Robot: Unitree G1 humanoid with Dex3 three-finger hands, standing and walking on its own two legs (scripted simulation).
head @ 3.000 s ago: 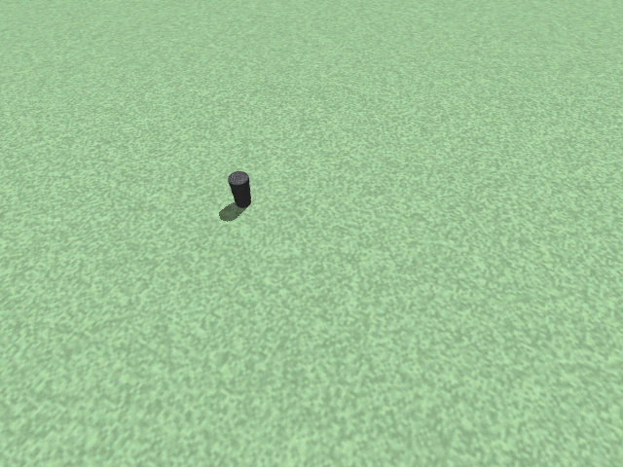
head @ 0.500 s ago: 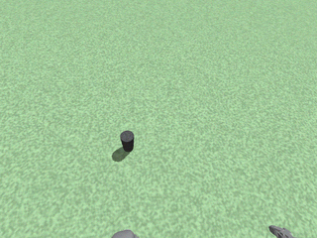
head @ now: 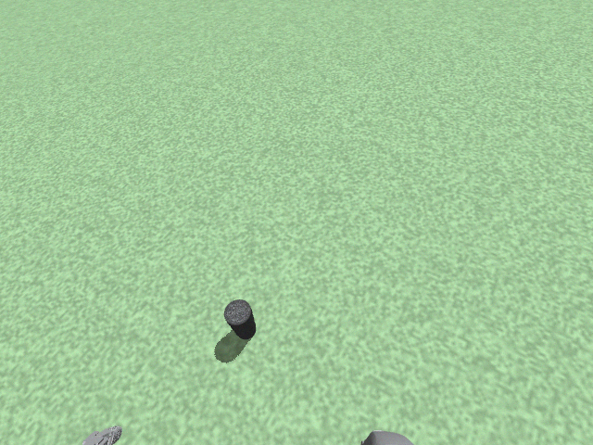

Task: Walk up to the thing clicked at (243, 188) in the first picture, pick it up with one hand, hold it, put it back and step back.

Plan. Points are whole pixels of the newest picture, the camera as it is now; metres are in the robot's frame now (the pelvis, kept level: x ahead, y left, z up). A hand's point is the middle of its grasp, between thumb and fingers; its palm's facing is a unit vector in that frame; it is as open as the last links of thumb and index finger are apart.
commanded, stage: walk up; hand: left
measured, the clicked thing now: (242, 321) +0.59 +0.26 -0.68
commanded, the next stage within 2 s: none
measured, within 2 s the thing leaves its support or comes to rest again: neither
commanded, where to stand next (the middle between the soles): +0.25 +0.03 m, yaw +2 degrees
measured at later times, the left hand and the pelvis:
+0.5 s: hand out of the picture +0.15 +0.29 -0.16, palm faces +0.02 -0.94 -0.33, open 7.4 cm; pelvis +0.13 +0.03 +0.00, yaw +3 degrees
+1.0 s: hand (141, 404) +0.21 +0.28 -0.13, palm faces -0.02 -0.90 -0.43, open 7.4 cm; pelvis +0.16 +0.01 +0.00, yaw +1 degrees
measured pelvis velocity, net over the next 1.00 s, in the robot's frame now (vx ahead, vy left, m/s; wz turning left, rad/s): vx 0.16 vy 0.01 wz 0.02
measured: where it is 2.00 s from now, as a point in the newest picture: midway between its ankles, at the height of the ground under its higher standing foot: outside the picture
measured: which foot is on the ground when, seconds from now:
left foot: up 0.00-0.40, down 0.42-1.00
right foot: down 0.00-0.44, up 0.46-0.80, down 0.82-1.00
